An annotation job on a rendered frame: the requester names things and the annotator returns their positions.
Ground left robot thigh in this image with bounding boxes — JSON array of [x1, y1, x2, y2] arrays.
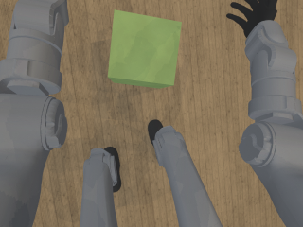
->
[[80, 153, 118, 227]]

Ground robot left upper arm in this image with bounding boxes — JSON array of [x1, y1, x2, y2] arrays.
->
[[0, 93, 68, 227]]

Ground robot right hand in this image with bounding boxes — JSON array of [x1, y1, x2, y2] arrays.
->
[[226, 0, 277, 38]]

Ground left robot forearm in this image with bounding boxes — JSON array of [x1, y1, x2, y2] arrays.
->
[[0, 0, 69, 96]]

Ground carton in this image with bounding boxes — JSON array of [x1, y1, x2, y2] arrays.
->
[[108, 9, 182, 89]]

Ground right robot forearm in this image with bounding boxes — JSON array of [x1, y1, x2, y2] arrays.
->
[[244, 20, 303, 130]]

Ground robot right shin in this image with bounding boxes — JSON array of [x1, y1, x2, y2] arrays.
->
[[154, 125, 186, 143]]

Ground robot right upper arm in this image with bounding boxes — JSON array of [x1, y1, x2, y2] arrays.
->
[[239, 121, 303, 227]]

